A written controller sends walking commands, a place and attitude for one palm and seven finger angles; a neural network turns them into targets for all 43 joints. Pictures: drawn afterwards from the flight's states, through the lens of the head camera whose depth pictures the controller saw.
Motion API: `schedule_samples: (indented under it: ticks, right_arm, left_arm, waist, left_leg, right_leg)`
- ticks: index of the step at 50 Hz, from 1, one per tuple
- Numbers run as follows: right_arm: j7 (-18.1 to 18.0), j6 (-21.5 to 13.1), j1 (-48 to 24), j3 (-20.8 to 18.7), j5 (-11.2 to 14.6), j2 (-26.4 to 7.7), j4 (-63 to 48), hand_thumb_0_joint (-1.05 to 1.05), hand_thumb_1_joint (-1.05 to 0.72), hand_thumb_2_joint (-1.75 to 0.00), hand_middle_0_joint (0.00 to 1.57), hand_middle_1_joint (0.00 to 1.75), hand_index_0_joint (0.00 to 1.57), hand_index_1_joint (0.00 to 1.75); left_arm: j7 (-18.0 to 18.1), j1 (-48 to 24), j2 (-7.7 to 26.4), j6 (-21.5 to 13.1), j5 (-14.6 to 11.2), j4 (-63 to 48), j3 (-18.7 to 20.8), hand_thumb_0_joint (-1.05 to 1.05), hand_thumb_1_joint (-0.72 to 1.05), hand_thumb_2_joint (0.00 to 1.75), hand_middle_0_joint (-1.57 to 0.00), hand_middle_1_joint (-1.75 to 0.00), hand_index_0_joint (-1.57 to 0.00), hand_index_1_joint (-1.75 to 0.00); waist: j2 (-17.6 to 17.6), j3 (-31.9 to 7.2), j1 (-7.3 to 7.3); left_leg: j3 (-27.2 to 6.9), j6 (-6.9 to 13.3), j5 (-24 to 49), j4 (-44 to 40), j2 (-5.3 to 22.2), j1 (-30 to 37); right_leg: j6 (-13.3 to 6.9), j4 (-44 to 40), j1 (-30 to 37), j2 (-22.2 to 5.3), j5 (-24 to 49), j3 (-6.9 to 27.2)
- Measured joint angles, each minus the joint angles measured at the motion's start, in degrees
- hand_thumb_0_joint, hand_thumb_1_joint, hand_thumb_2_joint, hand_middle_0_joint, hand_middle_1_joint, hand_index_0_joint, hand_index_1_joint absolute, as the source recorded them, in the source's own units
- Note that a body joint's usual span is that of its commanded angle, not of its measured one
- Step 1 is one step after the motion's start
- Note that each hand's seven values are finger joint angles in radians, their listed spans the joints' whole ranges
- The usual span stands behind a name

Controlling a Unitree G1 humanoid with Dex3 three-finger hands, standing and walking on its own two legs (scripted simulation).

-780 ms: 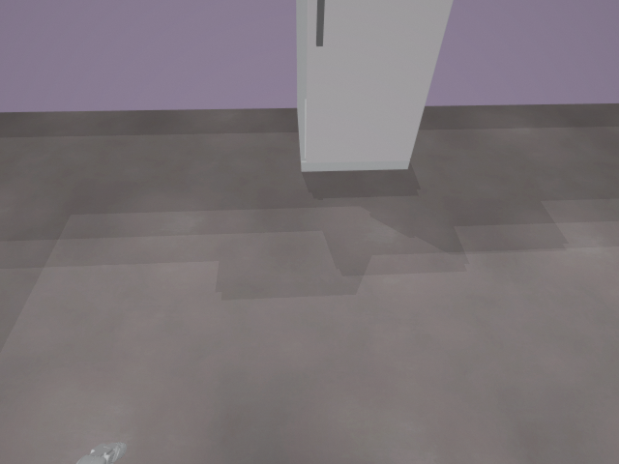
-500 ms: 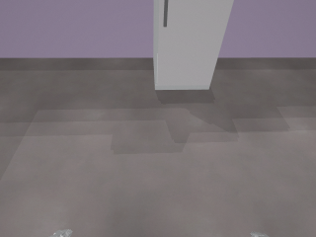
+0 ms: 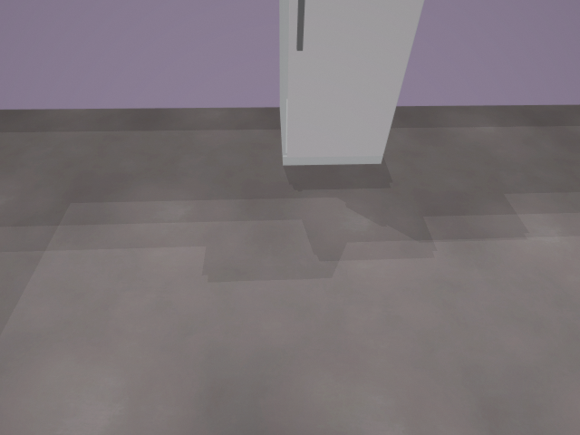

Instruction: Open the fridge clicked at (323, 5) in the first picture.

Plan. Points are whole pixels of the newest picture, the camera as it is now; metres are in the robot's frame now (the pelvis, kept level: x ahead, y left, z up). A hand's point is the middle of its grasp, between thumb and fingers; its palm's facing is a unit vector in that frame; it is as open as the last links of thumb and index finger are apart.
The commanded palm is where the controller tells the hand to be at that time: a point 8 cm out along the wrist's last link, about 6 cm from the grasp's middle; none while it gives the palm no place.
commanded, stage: stand and wait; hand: left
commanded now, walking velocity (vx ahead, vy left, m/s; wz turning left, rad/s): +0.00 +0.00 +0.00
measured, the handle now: out of the picture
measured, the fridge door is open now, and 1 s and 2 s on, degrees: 0 0 0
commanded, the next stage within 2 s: look at it before walking up in 0.04 s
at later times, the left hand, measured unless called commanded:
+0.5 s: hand out of the picture +0.06 +0.24 -0.16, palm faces -0.04 -0.94 -0.33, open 7.4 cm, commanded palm none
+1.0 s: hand out of the picture +0.05 +0.21 -0.18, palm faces -0.07 -0.97 -0.25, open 7.4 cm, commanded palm none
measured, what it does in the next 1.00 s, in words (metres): stands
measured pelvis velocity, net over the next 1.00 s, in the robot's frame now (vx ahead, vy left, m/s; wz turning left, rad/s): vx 0.03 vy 0.00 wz -0.08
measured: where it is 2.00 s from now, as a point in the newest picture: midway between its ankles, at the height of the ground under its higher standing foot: (310, 402)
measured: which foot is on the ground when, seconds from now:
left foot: down 0.00-1.00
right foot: down 0.00-1.00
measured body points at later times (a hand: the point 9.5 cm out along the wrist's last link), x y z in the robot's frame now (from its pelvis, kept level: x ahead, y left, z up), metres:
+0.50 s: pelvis -0.01 +0.00 +0.00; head +0.00 +0.00 +0.45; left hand +0.07 +0.29 -0.13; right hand +0.07 -0.30 -0.13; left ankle +0.00 +0.13 -0.74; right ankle +0.00 -0.12 -0.74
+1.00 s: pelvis +0.03 +0.00 -0.01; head +0.02 +0.00 +0.44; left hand +0.06 +0.26 -0.16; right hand +0.05 -0.27 -0.16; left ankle +0.00 +0.13 -0.74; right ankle +0.00 -0.12 -0.74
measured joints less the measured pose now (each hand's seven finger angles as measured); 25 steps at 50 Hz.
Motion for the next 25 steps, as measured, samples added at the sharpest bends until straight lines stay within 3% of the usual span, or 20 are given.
schedule_samples:
  ticks: [25]
  right_arm:
    - [0.21,-0.09,-0.21,0.04,0.04,0.3,0.41,0.01,-0.9,-0.89,0.2,0.3,0.2,0.3]
  left_arm:
    - [-0.13,0.08,-0.57,-0.17,0.14,0.23,-0.27,0.01,0.9,0.9,-0.2,-0.3,-0.2,-0.3]
  waist:
    - [-0.07,0.2,-0.05]
  left_leg:
    - [0.08,-0.31,1.1,-0.88,0.38,-0.5]
  right_leg:
    - [-0.26,-0.88,-0.58,0.37,1.18,0.09]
